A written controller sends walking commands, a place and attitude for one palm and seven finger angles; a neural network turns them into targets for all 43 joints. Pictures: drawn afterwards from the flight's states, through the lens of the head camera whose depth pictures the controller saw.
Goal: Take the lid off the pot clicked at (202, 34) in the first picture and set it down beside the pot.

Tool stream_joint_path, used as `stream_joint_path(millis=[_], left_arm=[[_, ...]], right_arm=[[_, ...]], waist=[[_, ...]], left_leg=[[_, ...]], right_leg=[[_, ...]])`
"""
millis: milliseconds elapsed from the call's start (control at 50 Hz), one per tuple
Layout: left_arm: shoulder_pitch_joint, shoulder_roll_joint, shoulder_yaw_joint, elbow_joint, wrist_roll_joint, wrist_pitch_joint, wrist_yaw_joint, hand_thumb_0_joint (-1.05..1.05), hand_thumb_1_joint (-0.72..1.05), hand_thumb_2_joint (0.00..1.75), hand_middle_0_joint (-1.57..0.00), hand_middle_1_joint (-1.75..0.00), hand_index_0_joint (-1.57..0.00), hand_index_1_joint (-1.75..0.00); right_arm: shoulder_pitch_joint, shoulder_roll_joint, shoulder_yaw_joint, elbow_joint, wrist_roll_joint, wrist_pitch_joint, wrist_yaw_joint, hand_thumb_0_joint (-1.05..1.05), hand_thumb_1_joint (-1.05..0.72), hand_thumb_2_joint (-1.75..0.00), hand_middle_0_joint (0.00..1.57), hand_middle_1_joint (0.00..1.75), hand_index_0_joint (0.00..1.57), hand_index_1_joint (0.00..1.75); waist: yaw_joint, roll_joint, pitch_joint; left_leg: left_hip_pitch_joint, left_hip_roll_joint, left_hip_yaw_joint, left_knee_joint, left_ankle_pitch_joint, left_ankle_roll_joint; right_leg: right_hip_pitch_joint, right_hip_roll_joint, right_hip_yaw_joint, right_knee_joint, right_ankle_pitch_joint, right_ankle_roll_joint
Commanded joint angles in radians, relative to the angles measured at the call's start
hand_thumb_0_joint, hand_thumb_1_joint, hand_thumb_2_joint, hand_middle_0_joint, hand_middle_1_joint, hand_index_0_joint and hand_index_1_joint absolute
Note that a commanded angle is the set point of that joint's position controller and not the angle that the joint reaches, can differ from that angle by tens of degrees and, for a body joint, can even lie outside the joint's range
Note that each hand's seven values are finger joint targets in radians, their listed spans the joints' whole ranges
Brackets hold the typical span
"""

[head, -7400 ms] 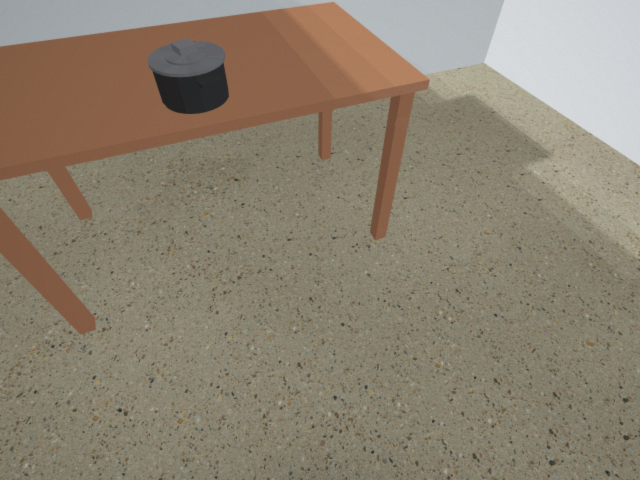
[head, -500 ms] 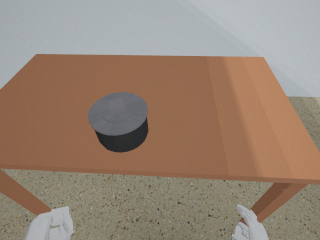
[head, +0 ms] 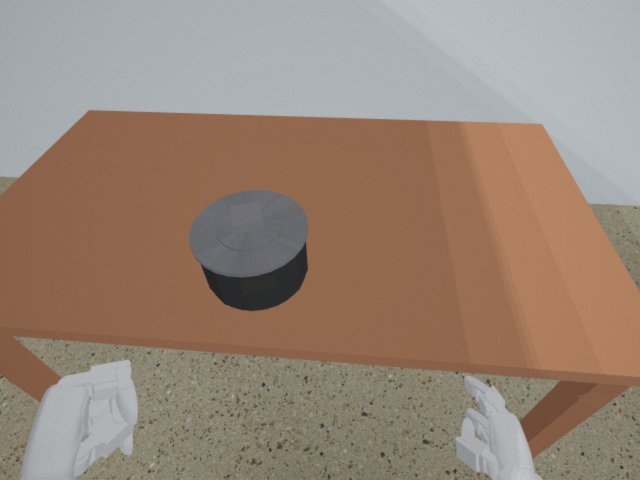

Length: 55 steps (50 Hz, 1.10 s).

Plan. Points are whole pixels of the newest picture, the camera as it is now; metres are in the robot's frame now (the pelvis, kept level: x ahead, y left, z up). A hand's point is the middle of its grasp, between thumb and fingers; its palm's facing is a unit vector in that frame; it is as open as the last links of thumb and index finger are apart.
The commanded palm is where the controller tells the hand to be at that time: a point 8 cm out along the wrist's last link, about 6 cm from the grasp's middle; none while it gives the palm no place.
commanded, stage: raise the hand higher, near the body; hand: left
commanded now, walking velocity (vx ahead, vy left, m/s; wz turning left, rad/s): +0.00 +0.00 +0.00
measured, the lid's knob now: (246, 217) +0.46 +0.18 +0.07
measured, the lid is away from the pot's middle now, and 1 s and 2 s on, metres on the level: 0.00 0.00 0.00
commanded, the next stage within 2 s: reach forward and open the fingers in 0.14 s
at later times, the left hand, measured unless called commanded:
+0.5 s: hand (95, 393) +0.17 +0.26 +0.09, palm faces -0.13 -0.11 -0.99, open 2.9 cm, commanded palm +0.16 +0.26 +0.14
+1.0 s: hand (104, 341) +0.21 +0.26 +0.11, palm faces -0.18 -0.07 -0.98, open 7.4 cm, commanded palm +0.20 +0.26 +0.17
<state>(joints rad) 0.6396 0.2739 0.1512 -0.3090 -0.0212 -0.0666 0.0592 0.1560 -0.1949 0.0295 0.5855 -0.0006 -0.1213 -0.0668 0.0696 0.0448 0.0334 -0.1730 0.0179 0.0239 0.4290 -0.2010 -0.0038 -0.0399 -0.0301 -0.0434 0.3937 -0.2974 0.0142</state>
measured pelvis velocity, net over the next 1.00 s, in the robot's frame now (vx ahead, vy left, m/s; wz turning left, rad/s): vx -0.03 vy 0.01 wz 0.01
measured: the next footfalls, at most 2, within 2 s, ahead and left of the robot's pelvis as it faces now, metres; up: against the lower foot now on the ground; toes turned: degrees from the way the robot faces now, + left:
none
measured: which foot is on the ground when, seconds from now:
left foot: down 0.00-1.00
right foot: down 0.00-1.00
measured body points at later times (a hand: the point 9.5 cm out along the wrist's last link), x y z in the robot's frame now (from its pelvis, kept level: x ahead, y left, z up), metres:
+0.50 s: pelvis -0.01 -0.01 -0.01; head +0.00 -0.06 +0.44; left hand +0.17 +0.26 +0.14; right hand +0.21 -0.24 -0.10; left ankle +0.02 +0.12 -0.74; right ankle -0.05 -0.13 -0.74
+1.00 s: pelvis -0.03 +0.01 +0.00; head -0.02 -0.03 +0.45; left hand +0.22 +0.27 +0.16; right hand +0.18 -0.20 -0.10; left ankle +0.02 +0.12 -0.74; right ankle -0.05 -0.13 -0.74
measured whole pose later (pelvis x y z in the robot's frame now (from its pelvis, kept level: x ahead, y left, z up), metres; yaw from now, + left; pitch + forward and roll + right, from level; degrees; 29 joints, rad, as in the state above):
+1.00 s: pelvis -0.03 +0.01 +0.00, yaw +1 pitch -1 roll -1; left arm 0.12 0.65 0.05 -0.22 0.75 0.04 -0.24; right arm 0.10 -0.27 0.02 0.59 0.05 0.07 -0.02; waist 0.06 0.13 0.04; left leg -0.26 0.01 0.01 0.41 -0.13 0.01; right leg -0.13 -0.04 -0.05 0.40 -0.25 0.02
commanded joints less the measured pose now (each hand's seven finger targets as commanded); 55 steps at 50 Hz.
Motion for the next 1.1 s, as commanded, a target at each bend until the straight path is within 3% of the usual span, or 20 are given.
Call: stream_joint_path(millis=[0, 220, 240, 260, 280, 320, 360, 400, 480, 500, 580, 600, 680, 700, 780, 800, 880, 940, 980, 1080], left_arm=[[-0.036, 0.133, 0.105, -0.221, -0.009, -0.063, 0.016, 0.0, 0.9, 0.9, -1.3, -1.5, -1.3, -1.5], [-0.105, 0.175, 0.163, -0.281, -0.023, -0.083, 0.02, 0.0, 0.9, 0.9, -1.3, -1.5, -1.3, -1.5], [-0.166, 0.412, 0.118, -0.347, 0.402, -0.005, 0.047, 0.0, 0.88, 0.89, -1.28, -1.49, -1.28, -1.49], [-0.149, 0.325, 0.12, -0.377, 0.41, 0.044, 0.065, 0.0, 0.85, 0.89, -1.25, -1.47, -1.25, -1.47], [-0.132, 0.359, 0.108, -0.363, 0.521, 0.09, 0.078, 0.0, 0.83, 0.9, -1.24, -1.45, -1.24, -1.45], [-0.03, 0.426, 0.138, -0.307, 0.664, 0.167, 0.071, 0.0, 0.77, 0.92, -1.21, -1.39, -1.21, -1.39], [-0.092, 0.478, 0.129, -0.302, 0.764, 0.208, 0.042, 0.0, 0.71, 0.95, -1.2, -1.27, -1.2, -1.27], [-0.169, 0.49, 0.09, -0.281, 0.802, 0.226, -0.008, 0.0, 0.64, 0.99, -1.19, -1.18, -1.19, -1.18], [-0.246, 0.563, 0.106, -0.215, 0.77, 0.202, -0.143, 0.0, 0.51, 1.06, -1.14, -1.04, -1.14, -1.04], [-0.263, 0.528, 0.055, -0.192, 0.744, 0.188, -0.183, 0.0, 0.48, 1.07, -1.13, -1.0, -1.13, -1.0], [-0.418, 0.705, 0.191, -0.192, 0.747, 0.117, -0.261, 0.0, 0.37, 1.12, -1.08, -0.86, -1.08, -0.86], [-0.426, 0.626, 0.121, -0.19, 0.734, 0.093, -0.274, 0.0, 0.34, 1.12, -1.07, -0.83, -1.07, -0.83], [-0.448, 0.655, 0.184, -0.079, 0.742, 0.064, -0.269, 0.0, 0.23, 1.15, -1.02, -0.68, -1.02, -0.68], [-0.462, 0.586, 0.112, -0.071, 0.731, 0.064, -0.272, 0.0, 0.2, 1.15, -1.01, -0.65, -1.01, -0.65], [-0.59, 0.651, 0.139, -0.138, 0.757, 0.07, -0.257, 0.0, 0.09, 1.18, -0.96, -0.51, -0.96, -0.51], [-0.598, 0.601, 0.084, -0.119, 0.754, 0.072, -0.258, 0.0, 0.06, 1.19, -0.94, -0.47, -0.94, -0.47], [-0.666, 0.677, 0.146, -0.087, 0.778, 0.099, -0.256, 0.0, -0.06, 1.24, -0.9, -0.33, -0.9, -0.33], [-0.702, 0.576, 0.036, -0.059, 0.766, 0.111, -0.263, 0.0, -0.15, 1.28, -0.86, -0.22, -0.86, -0.22], [-0.732, 0.633, 0.085, -0.054, 0.785, 0.126, -0.267, 0.0, -0.21, 1.31, -0.84, -0.15, -0.84, -0.15], [-0.835, 0.648, 0.074, -0.05, 0.797, 0.142, -0.278, 0.0, -0.28, 1.36, -0.82, -0.08, -0.82, -0.08]], right_arm=[[-0.114, -0.099, -0.037, -0.158, -0.002, -0.046, -0.012, 0.0, -0.9, -0.9, 0.2, 0.3, 0.2, 0.3], [-0.127, -0.105, -0.04, -0.153, 0.001, -0.045, -0.011, 0.0, -0.9, -0.9, 0.2, 0.3, 0.2, 0.3], [-0.136, -0.177, -0.037, -0.163, -0.017, 0.007, 0.003, 0.0, -0.9, -0.9, 0.2, 0.3, 0.2, 0.3], [-0.138, -0.137, -0.044, -0.199, -0.014, 0.039, 0.014, 0.0, -0.9, -0.9, 0.2, 0.3, 0.2, 0.3], [-0.155, -0.142, -0.046, -0.196, -0.001, 0.065, 0.022, 0.0, -0.9, -0.9, 0.2, 0.3, 0.2, 0.3], [-0.163, -0.156, -0.053, -0.206, -0.002, 0.13, 0.038, 0.0, -0.9, -0.9, 0.2, 0.3, 0.2, 0.3], [-0.198, -0.164, -0.05, -0.215, 0.004, 0.171, 0.046, 0.0, -0.9, -0.9, 0.2, 0.3, 0.2, 0.3], [-0.226, -0.158, -0.046, -0.217, 0.024, 0.178, 0.047, 0.0, -0.9, -0.9, 0.2, 0.3, 0.2, 0.3], [-0.256, -0.169, -0.049, -0.198, 0.047, 0.157, 0.031, 0.0, -0.9, -0.9, 0.2, 0.3, 0.2, 0.3], [-0.22, -0.162, -0.051, -0.2, 0.044, 0.155, 0.023, 0.0, -0.9, -0.9, 0.2, 0.3, 0.2, 0.3], [-0.228, -0.177, -0.044, -0.185, 0.041, 0.133, -0.001, 0.0, -0.9, -0.9, 0.2, 0.3, 0.2, 0.3], [-0.197, -0.156, -0.04, -0.192, 0.038, 0.133, -0.004, 0.0, -0.9, -0.9, 0.2, 0.3, 0.2, 0.3], [-0.207, -0.167, -0.047, -0.17, 0.041, 0.132, 0.006, 0.0, -0.9, -0.9, 0.2, 0.3, 0.2, 0.3], [-0.18, -0.162, -0.047, -0.176, 0.041, 0.14, 0.012, 0.0, -0.9, -0.9, 0.2, 0.3, 0.2, 0.3], [-0.237, -0.169, -0.046, -0.184, 0.042, 0.128, 0.025, 0.0, -0.9, -0.9, 0.2, 0.3, 0.2, 0.3], [-0.209, -0.162, -0.046, -0.184, 0.04, 0.129, 0.025, 0.0, -0.9, -0.9, 0.2, 0.3, 0.2, 0.3], [-0.239, -0.175, -0.043, -0.174, 0.043, 0.134, 0.039, 0.0, -0.9, -0.9, 0.2, 0.3, 0.2, 0.3], [-0.221, -0.167, -0.045, -0.176, 0.046, 0.137, 0.043, 0.0, -0.9, -0.9, 0.2, 0.3, 0.2, 0.3], [-0.245, -0.176, -0.042, -0.176, 0.047, 0.136, 0.051, 0.0, -0.9, -0.9, 0.2, 0.3, 0.2, 0.3], [-0.252, -0.175, -0.036, -0.175, 0.046, 0.138, 0.056, 0.0, -0.9, -0.9, 0.2, 0.3, 0.2, 0.3]], waist=[[-0.01, -0.005, -0.051], [-0.004, -0.026, -0.069], [-0.001, 0.054, -0.073], [0.011, 0.102, -0.097], [0.021, 0.123, -0.08], [0.041, 0.05, -0.172], [0.034, 0.008, -0.192], [0.017, 0.009, -0.203], [0.002, -0.049, -0.198], [-0.017, -0.053, -0.177], [-0.008, -0.054, -0.182], [-0.018, -0.01, -0.181], [-0.001, -0.003, -0.128], [-0.014, -0.003, -0.129], [0.004, 0.044, -0.194], [-0.007, 0.046, -0.209], [0.012, 0.047, -0.201], [-0.006, 0.049, -0.185], [0.007, 0.029, -0.196], [0.005, 0.044, -0.22]], left_leg=[[0.142, -0.003, -0.004, -0.042, 0.175, 0.029], [0.163, 0.0, 0.001, -0.038, 0.191, 0.03], [0.038, -0.02, 0.021, 0.006, 0.24, 0.039], [0.016, -0.014, 0.027, 0.007, 0.27, 0.035], [0.02, -0.01, 0.025, 0.013, 0.263, 0.027], [0.001, -0.011, 0.024, 0.031, 0.259, 0.026], [0.001, -0.017, 0.016, 0.043, 0.241, 0.031], [0.0, -0.022, 0.008, 0.041, 0.197, 0.039], [0.034, -0.038, -0.005, 0.047, 0.191, 0.059], [0.019, -0.044, 0.0, 0.05, 0.183, 0.067], [0.076, -0.046, -0.011, 0.05, 0.215, 0.069], [0.074, -0.051, -0.01, 0.045, 0.219, 0.071], [0.093, -0.044, -0.017, 0.019, 0.2, 0.057], [0.078, -0.043, -0.014, 0.01, 0.187, 0.059], [0.118, -0.042, -0.024, -0.013, 0.184, 0.052], [0.113, -0.041, -0.021, -0.021, 0.177, 0.054], [0.107, -0.036, -0.035, -0.042, 0.167, 0.046], [0.106, -0.025, -0.041, -0.068, 0.136, 0.042], [0.108, -0.028, -0.045, -0.067, 0.135, 0.044], [0.11, -0.025, -0.054, -0.078, 0.11, 0.041]], right_leg=[[-0.135, 0.028, -0.023, -0.09, 0.207, -0.02], [-0.121, 0.022, -0.014, -0.097, 0.24, -0.013], [-0.209, 0.04, 0.011, -0.007, 0.268, -0.019], [-0.191, 0.03, -0.027, 0.016, 0.261, -0.033], [-0.201, 0.044, 0.004, 0.013, 0.252, -0.045], [-0.174, 0.046, 0.019, 0.037, 0.248, -0.053], [-0.179, 0.036, 0.04, 0.035, 0.266, -0.046], [-0.173, 0.033, 0.035, 0.025, 0.256, -0.035], [-0.176, 0.026, 0.046, -0.002, 0.333, -0.009], [-0.176, 0.021, 0.027, -0.003, 0.34, 0.002], [-0.182, 0.022, 0.038, -0.033, 0.373, 0.005], [-0.171, 0.018, 0.011, -0.032, 0.357, 0.007], [-0.208, 0.031, 0.012, -0.074, 0.279, -0.008], [-0.192, 0.027, -0.007, -0.067, 0.261, -0.003], [-0.173, 0.032, 0.007, -0.072, 0.219, -0.016], [-0.153, 0.027, -0.01, -0.063, 0.207, -0.012], [-0.152, 0.038, -0.003, -0.067, 0.176, -0.026], [-0.166, 0.035, -0.024, -0.069, 0.132, -0.02], [-0.167, 0.046, -0.014, -0.066, 0.13, -0.029], [-0.162, 0.048, -0.015, -0.056, 0.105, -0.033]])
